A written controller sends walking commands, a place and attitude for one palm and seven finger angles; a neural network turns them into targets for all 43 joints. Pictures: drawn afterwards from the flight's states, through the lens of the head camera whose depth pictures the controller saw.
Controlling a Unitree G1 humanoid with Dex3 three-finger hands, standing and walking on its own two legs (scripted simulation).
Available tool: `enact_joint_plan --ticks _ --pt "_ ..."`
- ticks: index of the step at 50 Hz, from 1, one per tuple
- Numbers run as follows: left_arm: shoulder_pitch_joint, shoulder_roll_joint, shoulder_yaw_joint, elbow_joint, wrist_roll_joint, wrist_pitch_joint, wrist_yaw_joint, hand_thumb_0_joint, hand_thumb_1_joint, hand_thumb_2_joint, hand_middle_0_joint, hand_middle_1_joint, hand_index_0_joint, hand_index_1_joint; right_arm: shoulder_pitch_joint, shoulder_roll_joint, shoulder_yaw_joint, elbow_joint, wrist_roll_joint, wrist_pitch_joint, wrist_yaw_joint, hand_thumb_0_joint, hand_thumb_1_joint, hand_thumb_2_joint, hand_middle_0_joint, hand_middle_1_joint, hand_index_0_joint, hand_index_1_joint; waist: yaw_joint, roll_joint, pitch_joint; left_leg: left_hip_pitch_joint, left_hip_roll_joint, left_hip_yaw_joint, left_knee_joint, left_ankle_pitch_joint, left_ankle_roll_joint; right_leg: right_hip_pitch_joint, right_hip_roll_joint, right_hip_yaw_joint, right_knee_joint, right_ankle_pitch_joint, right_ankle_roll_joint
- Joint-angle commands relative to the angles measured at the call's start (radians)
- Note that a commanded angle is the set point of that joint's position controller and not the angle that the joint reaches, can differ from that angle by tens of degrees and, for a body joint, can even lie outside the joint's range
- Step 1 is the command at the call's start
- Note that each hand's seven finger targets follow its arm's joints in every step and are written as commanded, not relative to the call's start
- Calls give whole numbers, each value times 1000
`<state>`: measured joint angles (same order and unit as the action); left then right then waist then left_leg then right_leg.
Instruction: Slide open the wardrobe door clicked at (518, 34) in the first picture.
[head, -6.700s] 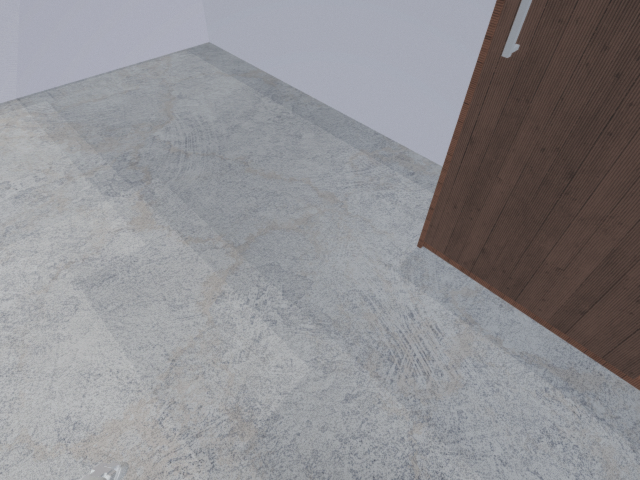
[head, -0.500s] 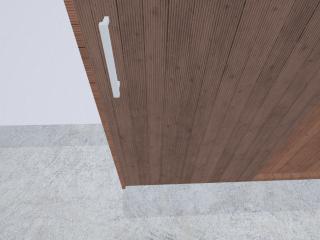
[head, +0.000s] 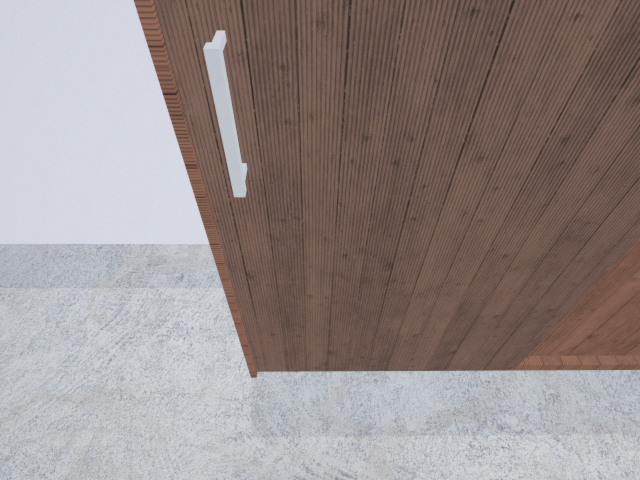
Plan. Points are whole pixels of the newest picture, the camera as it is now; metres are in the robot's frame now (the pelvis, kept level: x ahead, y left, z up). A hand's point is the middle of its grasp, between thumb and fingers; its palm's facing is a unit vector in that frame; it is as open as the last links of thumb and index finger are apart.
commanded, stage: look again from close up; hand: left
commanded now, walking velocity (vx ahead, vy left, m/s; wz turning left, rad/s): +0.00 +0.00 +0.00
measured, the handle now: (230, 122) +0.51 +0.15 +0.19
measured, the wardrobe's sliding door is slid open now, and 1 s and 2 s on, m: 0.00 0.00 0.00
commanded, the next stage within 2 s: none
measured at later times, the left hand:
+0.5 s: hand out of the picture +0.03 +0.25 -0.17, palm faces -0.01 -0.96 -0.27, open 7.4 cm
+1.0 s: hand out of the picture -0.07 +0.27 -0.17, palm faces -0.02 -0.97 -0.26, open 7.4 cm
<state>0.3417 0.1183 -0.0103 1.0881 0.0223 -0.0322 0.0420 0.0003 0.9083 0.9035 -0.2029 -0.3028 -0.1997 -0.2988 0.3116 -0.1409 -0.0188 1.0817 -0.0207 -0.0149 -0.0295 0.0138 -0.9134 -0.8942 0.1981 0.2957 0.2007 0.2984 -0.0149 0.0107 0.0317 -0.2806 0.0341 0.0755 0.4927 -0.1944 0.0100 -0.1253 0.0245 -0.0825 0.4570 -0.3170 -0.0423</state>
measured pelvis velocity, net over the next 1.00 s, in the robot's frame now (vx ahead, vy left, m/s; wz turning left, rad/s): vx -0.04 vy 0.06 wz -0.01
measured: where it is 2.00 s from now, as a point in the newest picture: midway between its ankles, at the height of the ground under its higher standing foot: outside the picture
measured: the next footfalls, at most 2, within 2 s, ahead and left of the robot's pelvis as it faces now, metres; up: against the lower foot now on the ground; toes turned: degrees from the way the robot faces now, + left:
none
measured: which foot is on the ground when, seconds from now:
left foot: down 0.00-1.00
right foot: down 0.00-1.00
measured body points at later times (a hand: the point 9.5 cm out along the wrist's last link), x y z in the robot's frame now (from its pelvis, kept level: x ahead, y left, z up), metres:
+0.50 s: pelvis -0.03 +0.04 +0.00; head -0.04 +0.05 +0.45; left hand +0.03 +0.30 -0.15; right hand +0.06 -0.23 -0.13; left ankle +0.04 +0.11 -0.74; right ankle -0.04 -0.09 -0.74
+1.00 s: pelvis -0.04 +0.06 +0.00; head -0.05 +0.07 +0.45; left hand -0.07 +0.32 -0.15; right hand -0.01 -0.21 -0.14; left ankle +0.04 +0.11 -0.74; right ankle -0.04 -0.09 -0.74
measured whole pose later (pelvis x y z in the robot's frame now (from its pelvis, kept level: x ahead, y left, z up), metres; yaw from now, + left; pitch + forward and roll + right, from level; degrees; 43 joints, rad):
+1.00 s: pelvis -0.04 +0.06 +0.00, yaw -1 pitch -2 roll -1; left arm 0.36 0.26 -0.01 1.06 0.03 0.01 0.02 0.00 0.91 0.90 -0.20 -0.30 -0.20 -0.30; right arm 0.22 -0.26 -0.03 1.07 -0.01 0.02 0.01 0.01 -0.90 -0.89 0.20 0.30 0.20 0.30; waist 0.01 0.00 0.03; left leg -0.27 -0.04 0.12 0.38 -0.09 0.08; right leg -0.16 -0.04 -0.05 0.43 -0.23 0.02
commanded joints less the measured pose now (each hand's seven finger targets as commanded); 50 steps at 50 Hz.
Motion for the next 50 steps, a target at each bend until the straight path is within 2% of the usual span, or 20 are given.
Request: enact_joint_plan --ticks 1,3,4,6,8,10,14,15,18,19,23,27,32,39,42,47,50 --pt "47 160 36 -81 2 -18 15 0 900 900 -200 -300 -200 -300 30 -103 -23 -92 -1 -19 -3 0 -900 -900 200 300 200 300 0 -111 -36 25 35 -70 35 70 20 -43 -190 168 -58 454 -24" --pt "42 180 43 -105 3 -9 14 0 900 900 -200 -300 -200 -300 16 -124 -29 -104 1 -14 -5 0 -900 -900 200 300 200 300 3 -64 17 19 43 -68 23 104 24 -80 -175 161 -48 426 -28" --pt "44 186 45 -116 2 -6 14 0 900 900 -200 -300 -200 -300 11 -134 -31 -108 2 -12 -6 0 -900 -900 200 300 200 300 5 -54 20 28 51 -70 18 138 28 -84 -164 154 -39 422 -27" --pt "54 197 44 -132 1 -3 13 0 900 900 -200 -300 -200 -300 -4 -148 -31 -115 4 -11 -4 0 -900 -900 200 300 200 300 13 -22 14 46 59 -71 27 207 35 -79 -154 146 -25 448 -17" --pt "32 218 49 -152 1 2 12 0 900 900 -200 -300 -200 -300 -17 -177 -36 -125 4 -9 -5 0 -900 -900 200 300 200 300 11 -5 16 52 71 -81 15 247 39 -87 -141 137 -17 395 -17" --pt "29 224 47 -170 2 4 10 0 900 900 -200 -300 -200 -300 -32 -190 -35 -133 3 -11 -2 0 -900 -900 200 300 200 300 18 14 -15 76 79 -87 19 303 46 -73 -131 128 -15 373 -11" --pt "-16 252 48 -189 1 12 3 0 900 900 -200 -300 -200 -300 -85 -224 -36 -153 2 -6 4 0 -900 -900 200 300 200 300 14 13 14 56 83 -106 -30 161 43 -103 -130 134 -50 207 -6" --pt "-21 256 45 -192 2 11 2 0 900 900 -200 -300 -200 -300 -92 -228 -34 -156 3 -7 7 0 -900 -900 200 300 200 300 17 18 7 59 84 -109 -35 163 45 -97 -128 132 -57 197 -3" --pt "-50 276 46 -199 2 14 -4 0 900 900 -200 -300 -200 -300 -117 -253 -35 -166 1 -3 13 0 -900 -900 200 300 200 300 11 10 36 31 85 -129 -91 -2 40 -124 -124 138 -88 59 -3" --pt "-55 280 45 -198 3 16 -6 0 900 900 -200 -300 -200 -300 -120 -264 -35 -167 1 -2 15 0 -900 -900 200 300 200 300 9 25 38 21 85 -141 -115 -54 40 -124 -121 135 -93 29 -3" --pt "-53 293 45 -192 4 18 -11 0 900 900 -200 -300 -200 -300 -128 -284 -34 -168 1 -2 20 0 -900 -900 200 300 200 300 12 19 29 8 91 -166 -170 -158 38 -116 -121 127 -103 -13 1" --pt "-35 297 42 -177 5 19 -13 0 900 900 -200 -300 -200 -300 -130 -296 -34 -159 3 -3 24 0 -900 -900 200 300 200 300 19 29 -8 19 104 -183 -211 -188 39 -86 -119 110 -94 12 7" --pt "-12 299 39 -149 7 22 -12 0 900 900 -200 -300 -200 -300 -126 -308 -37 -138 7 0 26 0 -900 -900 200 300 200 300 22 16 16 1 110 -198 -260 -253 34 -87 -116 102 -96 -6 12" --pt "37 292 35 -103 8 27 -10 0 900 900 -200 -300 -200 -300 -113 -310 -42 -103 11 7 26 0 -900 -900 200 300 200 300 22 29 21 13 112 -200 -296 -299 24 -97 -114 93 -98 -24 15" --pt "45 290 34 -90 9 25 -9 0 900 900 -200 -300 -200 -300 -109 -304 -42 -88 11 10 27 0 -900 -900 200 300 200 300 19 11 34 16 105 -190 -289 -291 22 -115 -118 104 -114 -47 11" --pt "71 282 34 -68 10 27 -7 0 900 900 -200 -300 -200 -300 -104 -300 -44 -71 13 13 25 0 -900 -900 200 300 200 300 23 21 35 20 105 -188 -300 -307 17 -122 -117 100 -113 -57 11" --pt "82 279 33 -58 11 24 -7 0 900 900 -200 -300 -200 -300 -100 -297 -46 -66 14 12 25 0 -900 -900 200 300 200 300 22 16 16 42 103 -185 -292 -279 16 -122 -118 105 -114 -41 10"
